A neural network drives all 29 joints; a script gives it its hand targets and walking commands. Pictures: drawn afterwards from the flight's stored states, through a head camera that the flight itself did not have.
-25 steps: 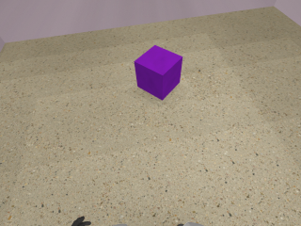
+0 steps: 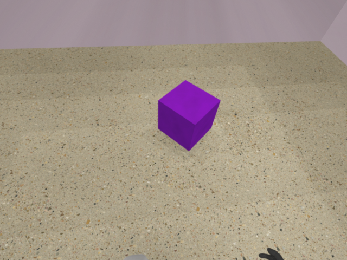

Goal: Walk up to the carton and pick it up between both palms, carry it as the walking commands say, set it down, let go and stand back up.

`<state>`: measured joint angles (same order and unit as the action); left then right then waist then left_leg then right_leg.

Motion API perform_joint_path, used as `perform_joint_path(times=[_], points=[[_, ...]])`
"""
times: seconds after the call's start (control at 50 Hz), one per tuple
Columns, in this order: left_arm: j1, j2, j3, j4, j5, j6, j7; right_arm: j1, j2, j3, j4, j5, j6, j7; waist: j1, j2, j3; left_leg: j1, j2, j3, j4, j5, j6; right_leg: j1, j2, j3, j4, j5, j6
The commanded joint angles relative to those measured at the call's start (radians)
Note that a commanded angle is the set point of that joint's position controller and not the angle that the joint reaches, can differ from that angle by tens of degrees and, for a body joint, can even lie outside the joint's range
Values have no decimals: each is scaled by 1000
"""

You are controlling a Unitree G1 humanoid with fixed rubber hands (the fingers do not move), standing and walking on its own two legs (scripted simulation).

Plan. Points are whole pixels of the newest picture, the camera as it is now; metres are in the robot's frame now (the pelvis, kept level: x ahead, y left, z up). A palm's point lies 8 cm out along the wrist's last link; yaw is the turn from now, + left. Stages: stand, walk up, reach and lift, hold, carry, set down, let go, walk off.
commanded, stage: walk up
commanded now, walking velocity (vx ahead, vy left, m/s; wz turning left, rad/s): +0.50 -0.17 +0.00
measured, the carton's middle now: (187, 115) +1.06 -0.07 -0.62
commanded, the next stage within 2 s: none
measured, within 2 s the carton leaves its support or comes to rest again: neither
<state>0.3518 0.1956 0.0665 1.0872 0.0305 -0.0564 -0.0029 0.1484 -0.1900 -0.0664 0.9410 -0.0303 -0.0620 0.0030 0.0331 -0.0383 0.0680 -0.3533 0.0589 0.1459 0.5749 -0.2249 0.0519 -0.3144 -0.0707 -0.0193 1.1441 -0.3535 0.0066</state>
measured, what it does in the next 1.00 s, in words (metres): walks ahead: right foot, then left foot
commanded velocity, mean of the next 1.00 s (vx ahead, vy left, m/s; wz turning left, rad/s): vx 0.43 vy -0.05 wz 0.00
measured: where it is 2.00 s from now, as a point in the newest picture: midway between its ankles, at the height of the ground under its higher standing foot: (183, 187)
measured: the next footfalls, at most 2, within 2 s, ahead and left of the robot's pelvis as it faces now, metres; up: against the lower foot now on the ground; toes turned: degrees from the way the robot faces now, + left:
right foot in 0.44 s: +0.41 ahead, -0.19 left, +0.00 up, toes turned -6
left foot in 0.98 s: +0.63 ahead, +0.06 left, +0.00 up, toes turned +8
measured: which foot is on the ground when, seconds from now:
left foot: down 0.00-0.44, up 0.46-0.96, down 0.98-1.00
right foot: up 0.00-0.42, down 0.44-0.98, up 1.00-1.00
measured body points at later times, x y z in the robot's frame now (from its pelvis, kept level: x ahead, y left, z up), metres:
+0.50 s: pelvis +0.28 -0.08 -0.01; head +0.33 -0.08 +0.44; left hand +0.45 +0.15 -0.14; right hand +0.19 -0.32 -0.15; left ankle +0.08 +0.08 -0.68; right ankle +0.37 -0.18 -0.73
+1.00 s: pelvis +0.51 -0.04 -0.01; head +0.56 -0.03 +0.44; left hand +0.42 +0.17 -0.16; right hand +0.66 -0.26 -0.14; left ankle +0.60 +0.06 -0.74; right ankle +0.37 -0.18 -0.72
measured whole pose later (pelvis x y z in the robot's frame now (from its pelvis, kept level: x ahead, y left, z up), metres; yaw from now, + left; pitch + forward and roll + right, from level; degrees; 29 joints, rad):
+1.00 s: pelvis +0.51 -0.04 -0.01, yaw +1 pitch +1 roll +0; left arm 0.44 0.14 0.04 1.10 0.02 -0.06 0.02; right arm 0.08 -0.16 -0.06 0.97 -0.03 -0.06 0.01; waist 0.06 -0.01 0.07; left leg -0.41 0.04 0.14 0.53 -0.13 0.04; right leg -0.07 -0.08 -0.09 0.60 -0.49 0.03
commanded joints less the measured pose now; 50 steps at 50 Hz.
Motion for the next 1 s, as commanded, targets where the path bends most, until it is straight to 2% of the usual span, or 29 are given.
perform_joint_path(times=[0.0,0.04,0.08,0.2,0.3,0.32,0.36,0.38,0.4,0.42,0.44,0.46,0.48,0.5,0.54,0.56,0.58,0.6,0.62,0.66,0.76,0.82,0.86,0.88,0.9,0.92,0.94,0.96,0.98], points=[[81,5,10,-45,12,25,-19,164,-72,-7,20,6,-21,-4,-20,181,-12,136,252,-309,-389,114,33,-214,-70,25,68,162,2],[25,14,14,-73,16,44,-28,212,-88,-12,32,6,-36,-4,-19,164,-6,181,244,-259,-379,238,37,-260,-69,11,19,200,13],[-56,21,15,-106,18,54,-39,253,-106,-15,49,6,-41,-9,-32,155,-3,225,231,-210,-372,292,36,-312,-69,-8,-45,246,22],[-300,21,-7,-201,3,52,-66,344,-123,-11,79,5,-37,-25,-95,170,73,275,251,-171,-428,205,38,-359,-71,-54,-363,355,36],[-404,36,-10,-230,-3,36,-63,402,-148,-27,115,3,-29,-33,-132,184,61,385,279,-145,-398,334,40,-317,-46,-88,-525,286,22],[-405,40,-9,-231,-2,32,-61,401,-153,-31,120,5,-27,-35,-128,191,52,394,282,-138,-379,371,35,-291,-37,-87,-547,259,13],[-357,54,-4,-213,2,22,-53,376,-168,-39,126,7,-23,-36,-93,204,4,380,265,-81,-276,597,13,-147,8,-109,-611,196,-13],[-280,74,3,-189,7,13,-45,364,-174,-43,126,11,-20,-34,-60,192,-51,358,248,-54,-152,682,0,-20,37,-127,-655,184,-27],[-124,109,16,-131,14,-3,-30,359,-150,-37,124,18,-18,-27,6,138,-144,259,189,-14,52,627,-31,228,62,-146,-724,201,-49],[101,211,38,-83,19,-26,-15,372,-79,-17,114,28,-16,-14,105,-7,-322,3,88,11,387,160,-73,581,-172,111,-734,191,-106],[218,330,64,-63,17,-37,-2,396,-11,-3,75,23,-20,-13,109,-219,-391,-234,-13,-76,671,-418,-72,726,-424,506,-792,311,-170],[167,292,56,-48,6,-25,2,341,-52,-21,81,25,-22,-19,76,-138,-348,-289,19,-178,748,-270,-56,627,-421,542,-837,294,-210],[62,204,37,-61,0,-27,2,264,-67,-21,76,18,-29,-15,51,-31,-238,-302,65,-172,766,-180,-52,471,-360,401,-845,296,-183],[-10,133,19,-70,-4,-35,0,234,-41,-16,71,11,-29,-7,21,-18,-143,-271,84,-175,729,-114,-51,333,-306,302,-871,333,-156],[-71,66,1,-92,-14,-42,-3,253,-16,-14,77,-4,-3,5,-33,-72,-87,-178,107,-163,639,-55,-63,158,-233,189,-922,295,-110],[-69,68,-3,-94,-13,-45,-4,259,-13,-14,79,-10,13,7,-43,-85,-77,-164,93,-147,623,-36,-65,131,-218,158,-933,310,-100],[-45,75,-8,-94,-10,-50,-5,254,-13,-16,84,-15,29,6,-41,-74,-60,-179,84,-135,606,-1,-68,131,-222,151,-939,361,-90],[-4,96,-6,-87,-13,-51,-2,242,-37,-25,87,-19,47,9,-41,-16,-49,-199,77,-135,601,36,-71,146,-240,158,-919,475,-73],[21,100,-9,-77,-14,-52,3,219,-42,-27,81,-17,58,13,-46,-18,-44,-217,74,-132,577,53,-78,158,-236,130,-901,579,-58],[47,99,-11,-66,-12,-56,7,167,-42,-24,67,-9,71,26,-49,-82,-35,-240,66,-113,534,87,-91,170,-216,65,-891,683,-48],[115,81,-11,-40,-9,-54,20,-29,-36,-6,1,-1,69,46,-3,-144,20,-257,51,-75,299,156,-114,220,-188,-3,-905,722,-69],[117,64,-9,-27,-7,-39,16,-144,-25,13,-48,16,43,34,18,-223,30,-118,10,-15,60,139,-96,204,-115,-65,-923,569,-99],[166,88,-7,-3,-3,-27,23,-126,-34,6,-36,12,33,25,37,-182,18,-93,-13,17,17,84,-89,259,-157,-43,-882,624,-107],[177,93,-7,5,-4,-22,28,-91,-36,1,-24,9,23,19,32,-150,-2,-61,-21,13,-21,69,-86,288,-173,-36,-831,680,-102],[180,91,-6,11,-8,-16,33,-24,-45,-5,-3,6,9,12,6,-100,-40,29,-35,6,-104,101,-77,293,-159,-45,-732,691,-81],[185,85,-4,13,-16,-11,35,105,-81,-18,42,6,-9,4,-44,-19,-113,219,-18,-10,-179,211,-57,235,-114,-66,-571,609,-49],[189,59,-8,-7,-21,-14,33,256,-162,-40,82,2,-20,-7,-102,122,-237,487,180,-183,-143,457,-3,49,-51,-94,-374,301,-10],[197,5,-23,-33,-23,-10,34,344,-233,-57,89,0,-15,-14,-124,321,-302,656,421,-481,-182,705,102,-175,44,-90,-123,-311,4],[183,31,-3,-8,-10,10,41,365,-241,-48,97,8,-1,-21,-132,185,-323,567,444,-506,-207,661,180,-167,15,13,0,-256,15]])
